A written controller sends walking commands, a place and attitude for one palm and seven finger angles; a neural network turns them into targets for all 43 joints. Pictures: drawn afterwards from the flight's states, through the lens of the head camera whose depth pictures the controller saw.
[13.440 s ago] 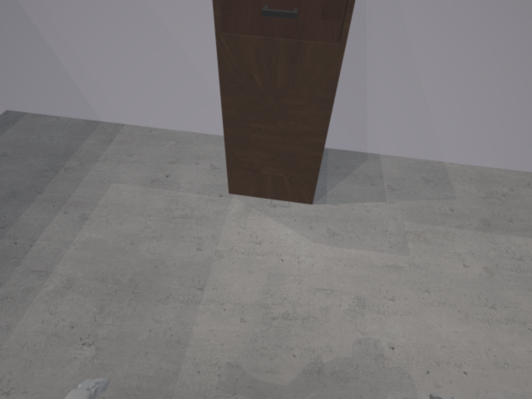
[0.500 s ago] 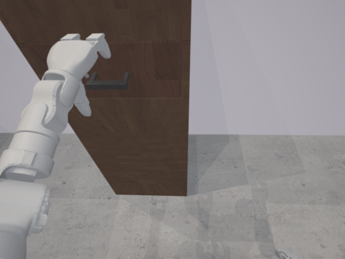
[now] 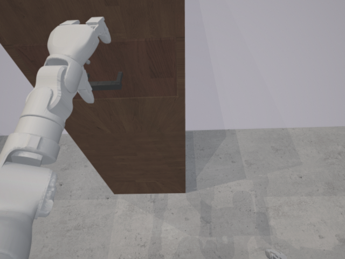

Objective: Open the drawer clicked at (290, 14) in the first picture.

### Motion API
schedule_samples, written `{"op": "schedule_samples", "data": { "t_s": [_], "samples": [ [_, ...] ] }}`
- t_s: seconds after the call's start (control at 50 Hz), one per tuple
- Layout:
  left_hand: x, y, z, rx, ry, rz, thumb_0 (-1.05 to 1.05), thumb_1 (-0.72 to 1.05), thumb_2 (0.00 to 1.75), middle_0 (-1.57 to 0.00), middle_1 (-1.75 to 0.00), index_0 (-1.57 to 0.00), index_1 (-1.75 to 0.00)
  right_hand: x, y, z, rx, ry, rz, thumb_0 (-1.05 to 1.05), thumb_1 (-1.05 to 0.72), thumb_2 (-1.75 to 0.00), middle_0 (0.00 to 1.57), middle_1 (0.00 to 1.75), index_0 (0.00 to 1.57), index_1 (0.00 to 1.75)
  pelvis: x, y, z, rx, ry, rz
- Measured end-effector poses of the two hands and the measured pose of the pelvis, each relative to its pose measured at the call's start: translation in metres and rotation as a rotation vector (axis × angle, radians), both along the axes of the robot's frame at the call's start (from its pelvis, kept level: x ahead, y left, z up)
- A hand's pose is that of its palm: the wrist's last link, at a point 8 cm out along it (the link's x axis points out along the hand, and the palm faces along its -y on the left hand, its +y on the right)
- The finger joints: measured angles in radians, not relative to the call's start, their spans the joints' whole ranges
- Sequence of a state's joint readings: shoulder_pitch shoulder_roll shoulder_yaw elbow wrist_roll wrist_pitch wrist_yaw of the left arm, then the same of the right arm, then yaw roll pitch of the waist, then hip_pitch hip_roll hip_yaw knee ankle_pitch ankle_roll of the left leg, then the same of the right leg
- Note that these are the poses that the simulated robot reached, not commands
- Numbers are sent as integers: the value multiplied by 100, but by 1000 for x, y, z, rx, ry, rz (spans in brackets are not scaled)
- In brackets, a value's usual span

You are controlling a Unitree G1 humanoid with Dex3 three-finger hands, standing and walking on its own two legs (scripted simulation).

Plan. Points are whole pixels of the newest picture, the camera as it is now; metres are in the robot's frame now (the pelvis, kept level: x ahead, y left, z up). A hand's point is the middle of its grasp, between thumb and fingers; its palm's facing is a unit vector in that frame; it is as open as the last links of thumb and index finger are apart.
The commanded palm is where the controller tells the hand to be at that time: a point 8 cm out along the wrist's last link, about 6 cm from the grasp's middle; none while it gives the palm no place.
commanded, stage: move the hooked fingers above the handle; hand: left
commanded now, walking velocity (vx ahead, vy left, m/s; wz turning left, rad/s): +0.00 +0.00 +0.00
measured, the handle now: (101, 80) +0.52 +0.21 +0.12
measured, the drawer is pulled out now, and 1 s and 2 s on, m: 0.00 0.00 0.00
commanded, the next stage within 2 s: lower the fingers behind the handle in 1.26 s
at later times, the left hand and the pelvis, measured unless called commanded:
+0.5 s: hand (81, 75) +0.45 +0.22 +0.19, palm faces +0.12 -0.04 -0.99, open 13.9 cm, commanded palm +0.44 +0.24 +0.24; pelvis +0.00 +0.00 +0.00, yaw +2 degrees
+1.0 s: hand (78, 75) +0.46 +0.23 +0.19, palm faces +0.14 -0.02 -0.99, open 13.8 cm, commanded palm +0.43 +0.23 +0.24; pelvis +0.00 +0.00 +0.00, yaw +1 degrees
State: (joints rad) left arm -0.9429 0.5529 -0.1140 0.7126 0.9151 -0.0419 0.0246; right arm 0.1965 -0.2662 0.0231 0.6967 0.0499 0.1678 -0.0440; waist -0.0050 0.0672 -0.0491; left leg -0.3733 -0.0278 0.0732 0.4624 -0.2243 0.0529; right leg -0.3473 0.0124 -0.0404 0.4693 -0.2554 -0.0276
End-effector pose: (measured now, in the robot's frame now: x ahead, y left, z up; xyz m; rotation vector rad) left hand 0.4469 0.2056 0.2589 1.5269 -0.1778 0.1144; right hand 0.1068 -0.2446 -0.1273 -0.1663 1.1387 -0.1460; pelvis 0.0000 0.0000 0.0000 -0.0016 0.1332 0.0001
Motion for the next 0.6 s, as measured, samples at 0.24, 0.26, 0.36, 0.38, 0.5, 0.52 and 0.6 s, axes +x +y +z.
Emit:
{"op": "schedule_samples", "data": {
  "t_s": [0.24, 0.26, 0.36, 0.38, 0.5, 0.52, 0.6],
  "samples": [
    [-19, 38, -47, 11, 309, 189, 0, -49, 30, -34, -122, -32, -122, 8, -11, 14, -14, -74, -45, 1, -91, -89, 20, 30, 20, 30, 2, -5, 2, 6, -38, -9],
    [-24, 39, -52, 19, 319, 163, 0, -49, 30, -34, -122, -32, -122, 9, -14, 16, -30, -77, -38, 1, -91, -89, 20, 30, 20, 30, 2, -6, 1, 5, -40, -3],
    [-42, 25, -52, 54, 229, -18, 0, -49, 30, -33, -121, -31, -120, 14, -27, 19, -98, -61, 13, 1, -91, -89, 20, 30, 20, 30, 1, -6, 0, -3, -41, 37],
    [-42, 21, -48, 53, 201, -45, 0, -49, 30, -33, -120, -31, -120, 15, -28, 18, -104, -57, 21, 1, -91, -89, 20, 30, 20, 30, 0, -5, -1, -4, -40, 42],
    [-19, 16, -17, 6, 68, -5, 0, -50, 30, -32, -120, -32, -120, 17, -21, 12, -74, -48, 22, 1, -91, -89, 20, 30, 20, 30, 0, -3, -1, -4, -17, 39],
    [-14, 18, -13, 3, 63, 31, 0, -50, 30, -32, -120, -32, -120, 16, -18, 11, -62, -48, 17, 1, -91, -89, 20, 30, 20, 30, 0, -2, -1, -4, -12, 34],
    [1, 26, -5, 8, 95, 145, 0, -49, 30, -31, -120, -34, -122, 10, -8, 5, -13, -35, -3, 1, -91, -89, 20, 30, 20, 30, 2, -1, -1, -2, 0, 17]
  ]
}}
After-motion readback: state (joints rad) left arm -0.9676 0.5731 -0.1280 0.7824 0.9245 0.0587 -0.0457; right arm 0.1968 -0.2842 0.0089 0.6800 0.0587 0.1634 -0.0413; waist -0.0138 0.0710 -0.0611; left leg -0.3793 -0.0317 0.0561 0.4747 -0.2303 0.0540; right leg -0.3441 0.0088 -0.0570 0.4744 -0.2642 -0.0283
